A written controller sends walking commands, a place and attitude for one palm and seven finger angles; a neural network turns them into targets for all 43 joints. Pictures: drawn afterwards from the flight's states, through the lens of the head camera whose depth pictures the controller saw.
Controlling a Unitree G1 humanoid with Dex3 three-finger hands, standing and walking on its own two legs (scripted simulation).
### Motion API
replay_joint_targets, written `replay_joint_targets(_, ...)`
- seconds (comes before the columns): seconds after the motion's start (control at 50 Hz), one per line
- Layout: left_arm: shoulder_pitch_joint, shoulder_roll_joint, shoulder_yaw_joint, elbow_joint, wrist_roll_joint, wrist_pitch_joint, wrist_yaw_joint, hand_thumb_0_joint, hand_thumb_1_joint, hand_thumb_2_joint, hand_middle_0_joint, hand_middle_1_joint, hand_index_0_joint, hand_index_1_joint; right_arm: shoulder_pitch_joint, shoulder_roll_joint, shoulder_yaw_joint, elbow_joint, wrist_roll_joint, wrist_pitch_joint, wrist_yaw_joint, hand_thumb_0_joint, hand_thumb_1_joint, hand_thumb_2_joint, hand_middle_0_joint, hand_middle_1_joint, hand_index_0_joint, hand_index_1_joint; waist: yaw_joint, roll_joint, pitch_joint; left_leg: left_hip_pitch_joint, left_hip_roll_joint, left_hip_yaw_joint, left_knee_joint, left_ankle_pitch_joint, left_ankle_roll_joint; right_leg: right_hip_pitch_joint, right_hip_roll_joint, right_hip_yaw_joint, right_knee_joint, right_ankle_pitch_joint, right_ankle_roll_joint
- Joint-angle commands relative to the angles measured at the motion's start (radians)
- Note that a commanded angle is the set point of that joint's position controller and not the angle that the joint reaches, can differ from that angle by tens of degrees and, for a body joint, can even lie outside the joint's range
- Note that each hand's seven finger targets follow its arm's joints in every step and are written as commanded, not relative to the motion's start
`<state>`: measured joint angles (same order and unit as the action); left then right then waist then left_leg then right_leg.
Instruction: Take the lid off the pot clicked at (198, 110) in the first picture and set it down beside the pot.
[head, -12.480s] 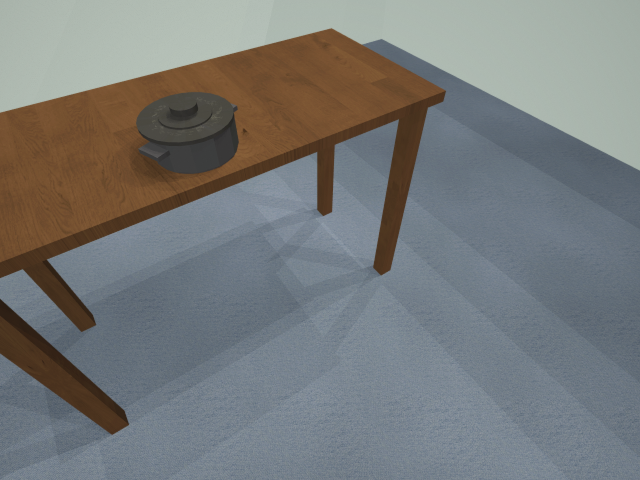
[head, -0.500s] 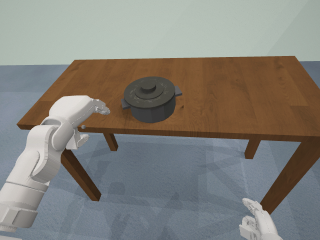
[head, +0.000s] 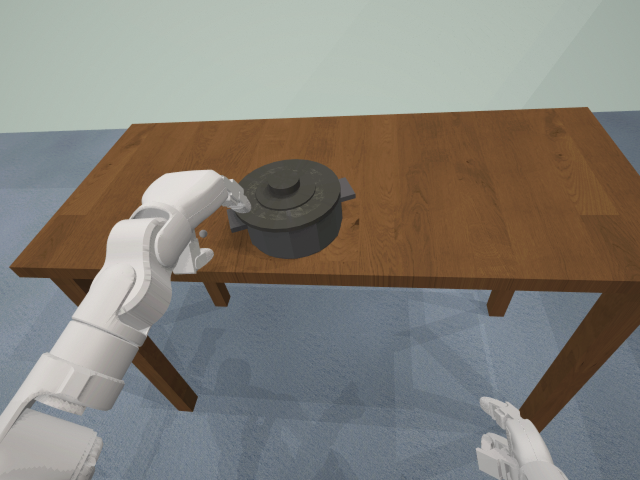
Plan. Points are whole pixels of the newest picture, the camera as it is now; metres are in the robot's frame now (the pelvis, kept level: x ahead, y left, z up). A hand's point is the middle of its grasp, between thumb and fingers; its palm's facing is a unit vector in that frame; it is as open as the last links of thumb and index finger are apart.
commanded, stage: move the open hand above the knob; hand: left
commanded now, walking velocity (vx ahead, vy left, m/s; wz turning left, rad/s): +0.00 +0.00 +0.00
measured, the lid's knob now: (284, 182) +0.54 +0.13 +0.09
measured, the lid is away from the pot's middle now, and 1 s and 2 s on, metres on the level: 0.00 0.00 0.00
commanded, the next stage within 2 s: lower the open fingers around the knob in 1.70 s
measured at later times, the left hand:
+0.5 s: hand (243, 188) +0.44 +0.15 +0.16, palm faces -0.23 -0.04 -0.97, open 10.0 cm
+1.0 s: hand (266, 157) +0.50 +0.13 +0.17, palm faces -0.27 -0.03 -0.96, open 10.0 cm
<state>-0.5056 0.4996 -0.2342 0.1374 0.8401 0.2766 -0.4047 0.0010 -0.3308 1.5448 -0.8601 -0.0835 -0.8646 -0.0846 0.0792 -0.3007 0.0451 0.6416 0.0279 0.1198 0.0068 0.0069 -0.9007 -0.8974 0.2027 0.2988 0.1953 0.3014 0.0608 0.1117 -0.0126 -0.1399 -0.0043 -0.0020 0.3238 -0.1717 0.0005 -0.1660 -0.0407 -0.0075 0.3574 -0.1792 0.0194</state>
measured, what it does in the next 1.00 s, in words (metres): stands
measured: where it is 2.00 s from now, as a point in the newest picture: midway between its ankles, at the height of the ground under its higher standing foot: outside the picture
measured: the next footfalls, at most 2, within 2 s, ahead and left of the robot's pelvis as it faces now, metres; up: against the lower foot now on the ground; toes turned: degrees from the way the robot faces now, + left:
none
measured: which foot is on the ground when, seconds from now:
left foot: down 0.00-1.00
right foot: down 0.00-1.00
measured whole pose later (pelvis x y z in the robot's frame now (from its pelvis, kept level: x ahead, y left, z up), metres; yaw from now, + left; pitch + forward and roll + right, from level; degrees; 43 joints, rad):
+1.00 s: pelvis +0.02 +0.01 +0.00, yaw -1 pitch +6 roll +1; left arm -1.12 0.37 -0.32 0.89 0.89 0.27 -0.37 0.00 -0.33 1.54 -0.86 -0.08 -0.86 -0.08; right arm 0.17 -0.28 0.03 0.73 0.04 0.16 -0.03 0.00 -0.90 -0.90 0.20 0.30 0.20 0.30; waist -0.04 0.07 -0.06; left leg -0.25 -0.01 0.02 0.36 -0.21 0.01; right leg -0.29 -0.05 0.02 0.39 -0.21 0.03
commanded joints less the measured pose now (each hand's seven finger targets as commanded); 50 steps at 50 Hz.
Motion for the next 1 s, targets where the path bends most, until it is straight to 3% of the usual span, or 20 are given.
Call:
replay_joint_targets(0.0,-0.465,0.290,0.213,-0.107,0.033,0.007,0.038,0.000,-0.343,1.551,-0.851,-0.081,-0.851,-0.081,-0.178,-0.099,-0.035,-0.154,0.003,-0.041,-0.015,0.000,-0.900,-0.900,0.200,0.300,0.200,0.300,-0.004,-0.122,-0.276,0.060,-0.066,0.039,0.006,0.229,0.046,0.096,0.078,-0.035,-0.018,0.194,-0.050)
replay_joint_targets(0.06,-0.544,0.234,0.150,-0.063,0.030,0.003,0.031,0.000,-0.343,1.551,-0.851,-0.081,-0.851,-0.081,-0.157,-0.088,-0.031,-0.143,0.005,-0.038,-0.020,0.000,-0.900,-0.900,0.200,0.300,0.200,0.300,-0.012,-0.136,-0.296,0.062,-0.072,0.036,0.005,0.245,0.047,0.107,0.069,-0.037,-0.010,0.216,-0.049)
replay_joint_targets(0.12,-0.560,0.194,0.120,-0.076,0.022,0.000,0.020,0.000,-0.343,1.551,-0.851,-0.081,-0.851,-0.081,-0.148,-0.084,-0.034,-0.149,0.004,-0.043,-0.016,0.000,-0.900,-0.900,0.200,0.300,0.200,0.300,-0.016,-0.130,-0.381,0.095,-0.079,0.034,0.032,0.314,0.049,0.137,0.068,-0.037,0.012,0.284,-0.050)
replay_joint_targets(0.16,-0.572,0.154,0.078,-0.040,0.022,0.006,0.014,0.000,-0.343,1.551,-0.851,-0.081,-0.851,-0.081,-0.141,-0.086,-0.037,-0.144,0.006,-0.034,-0.016,0.000,-0.900,-0.900,0.200,0.300,0.200,0.300,-0.032,-0.123,-0.353,0.096,-0.075,0.037,0.035,0.317,0.046,0.105,0.071,-0.041,0.013,0.297,-0.047)
replay_joint_targets(0.2,-0.589,0.150,0.080,-0.040,0.023,0.012,0.016,0.000,-0.343,1.551,-0.851,-0.081,-0.851,-0.081,-0.147,-0.089,-0.042,-0.150,0.010,-0.030,-0.013,0.000,-0.900,-0.900,0.200,0.300,0.200,0.300,-0.038,-0.106,-0.345,0.099,-0.071,0.031,0.040,0.299,0.045,0.080,0.079,-0.044,0.013,0.270,-0.052)
replay_joint_targets(0.28,-0.680,0.187,0.093,0.106,0.045,0.018,0.025,0.000,-0.343,1.551,-0.851,-0.081,-0.851,-0.081,-0.112,-0.095,-0.033,-0.117,0.011,-0.017,-0.027,0.000,-0.900,-0.900,0.200,0.300,0.200,0.300,-0.043,-0.170,-0.298,0.061,-0.073,0.037,0.028,0.254,0.048,0.060,0.074,-0.047,0.007,0.238,-0.050)
replay_joint_targets(0.3,-0.685,0.200,0.108,0.099,0.039,0.019,0.031,0.000,-0.343,1.551,-0.851,-0.081,-0.851,-0.081,-0.120,-0.099,-0.036,-0.123,0.014,-0.014,-0.026,0.000,-0.900,-0.900,0.200,0.300,0.200,0.300,-0.045,-0.144,-0.304,0.067,-0.069,0.035,0.033,0.257,0.047,0.054,0.078,-0.047,0.009,0.237,-0.053)
replay_joint_targets(0.42,-0.857,0.178,0.082,0.119,0.050,0.007,0.051,0.000,-0.343,1.551,-0.851,-0.081,-0.851,-0.081,-0.092,-0.087,-0.035,-0.113,0.010,-0.015,-0.026,0.000,-0.900,-0.900,0.200,0.300,0.200,0.300,-0.045,-0.124,-0.457,0.108,-0.075,0.023,0.050,0.362,0.046,0.113,0.071,-0.038,0.039,0.321,-0.056)
replay_joint_targets(0.44,-0.832,0.139,0.057,0.163,0.048,0.011,0.050,0.000,-0.343,1.551,-0.851,-0.081,-0.851,-0.081,-0.086,-0.084,-0.039,-0.110,0.010,-0.014,-0.026,0.000,-0.900,-0.900,0.200,0.300,0.200,0.300,-0.049,-0.121,-0.446,0.115,-0.073,0.024,0.060,0.385,0.049,0.096,0.072,-0.038,0.044,0.338,-0.056)
replay_joint_targets(0.5,-0.748,0.136,0.071,0.332,0.042,0.027,0.051,0.000,-0.343,1.551,-0.851,-0.081,-0.851,-0.081,-0.061,-0.101,-0.039,-0.096,0.018,0.002,-0.024,0.000,-0.900,-0.900,0.200,0.300,0.200,0.300,-0.054,-0.174,-0.347,0.054,-0.070,0.037,0.051,0.322,0.045,0.058,0.076,-0.051,0.033,0.310,-0.054)
replay_joint_targets(0.54,-0.829,0.123,0.046,0.356,0.054,0.029,0.046,0.000,-0.343,1.551,-0.851,-0.081,-0.851,-0.081,-0.059,-0.100,-0.035,-0.088,0.021,0.009,-0.029,0.000,-0.900,-0.900,0.200,0.300,0.200,0.300,-0.063,-0.204,-0.340,0.035,-0.070,0.043,0.044,0.309,0.048,0.059,0.068,-0.048,0.033,0.313,-0.051)
replay_joint_targets(0.62,-1.056,0.073,-0.016,0.136,0.047,0.006,0.051,0.000,-0.343,1.551,-0.851,-0.081,-0.851,-0.081,-0.067,-0.084,-0.047,-0.109,0.015,-0.012,-0.025,0.000,-0.900,-0.900,0.200,0.300,0.200,0.300,-0.082,-0.078,-0.520,0.187,-0.069,0.012,0.080,0.479,0.049,0.059,0.075,-0.033,0.048,0.371,-0.052)
replay_joint_targets(0.64,-1.022,0.052,-0.025,0.231,0.049,0.013,0.051,0.000,-0.343,1.551,-0.851,-0.081,-0.851,-0.081,-0.047,-0.087,-0.052,-0.087,0.011,-0.014,-0.027,0.000,-0.900,-0.900,0.200,0.300,0.200,0.300,-0.092,-0.087,-0.479,0.187,-0.066,0.009,0.091,0.495,0.050,0.021,0.080,-0.038,0.046,0.366,-0.054)
replay_joint_targets(0.7,-0.895,0.187,0.112,0.487,0.052,0.025,0.061,0.000,-0.343,1.551,-0.851,-0.081,-0.851,-0.081,0.002,-0.115,-0.046,-0.053,0.014,0.005,-0.039,0.000,-0.900,-0.900,0.200,0.300,0.200,0.300,-0.074,-0.199,-0.368,0.060,-0.071,0.035,0.063,0.361,0.049,0.033,0.081,-0.048,0.037,0.343,-0.054)
replay_joint_targets(0.74,-0.974,0.143,0.064,0.521,0.064,0.016,0.061,0.000,-0.343,1.551,-0.851,-0.081,-0.851,-0.081,-0.004,-0.101,-0.037,-0.047,0.020,0.010,-0.045,0.000,-0.900,-0.900,0.200,0.300,0.200,0.300,-0.079,-0.227,-0.357,0.023,-0.072,0.046,0.047,0.321,0.052,0.045,0.068,-0.043,0.039,0.335,-0.050)
replay_joint_targets(0.8,-1.096,0.039,-0.028,0.440,0.063,0.004,0.067,0.000,-0.343,1.551,-0.851,-0.081,-0.851,-0.081,-0.004,-0.098,-0.051,-0.052,0.016,0.012,-0.041,0.000,-0.900,-0.900,0.200,0.300,0.200,0.300,-0.101,-0.142,-0.434,0.100,-0.069,0.037,0.065,0.391,0.050,0.018,0.071,-0.037,0.041,0.352,-0.052)
replay_joint_targets(0.82,-1.149,0.095,0.016,0.393,0.069,-0.007,0.074,0.000,-0.343,1.551,-0.851,-0.081,-0.851,-0.081,0.014,-0.096,-0.056,-0.052,0.011,0.002,-0.040,0.000,-0.900,-0.900,0.200,0.300,0.200,0.300,-0.099,-0.131,-0.505,0.140,-0.066,0.030,0.074,0.434,0.052,0.041,0.072,-0.027,0.043,0.374,-0.049)
replay_joint_targets(0.86,-1.179,0.092,0.012,0.426,0.071,-0.016,0.074,0.000,-0.343,1.551,-0.851,-0.081,-0.851,-0.081,0.029,-0.096,-0.058,-0.043,0.008,-0.006,-0.041,0.000,-0.900,-0.900,0.200,0.300,0.200,0.300,-0.109,-0.098,-0.531,0.167,-0.065,0.024,0.088,0.487,0.049,0.024,0.076,-0.027,0.049,0.393,-0.050)
replay_joint_targets(0.9,-1.122,0.105,0.034,0.547,0.070,-0.008,0.073,0.000,-0.343,1.551,-0.851,-0.081,-0.851,-0.081,0.054,-0.108,-0.063,-0.023,0.009,0.002,-0.044,0.000,-0.900,-0.900,0.200,0.300,0.200,0.300,-0.114,-0.157,-0.474,0.119,-0.064,0.032,0.084,0.456,0.050,0.016,0.079,-0.032,0.040,0.389,-0.050)
replay_joint_targets(0.98,-1.171,0.030,-0.022,0.747,0.075,0.001,0.076,0.000,-0.343,1.551,-0.851,-0.081,-0.851,-0.081,0.075,-0.110,-0.055,0.022,0.016,0.014,-0.053,0.000,-0.900,-0.900,0.200,0.300,0.200,0.300,-0.146,-0.203,-0.327,0.031,-0.066,0.041,0.053,0.300,0.048,-0.064,0.077,-0.043,0.028,0.296,-0.048)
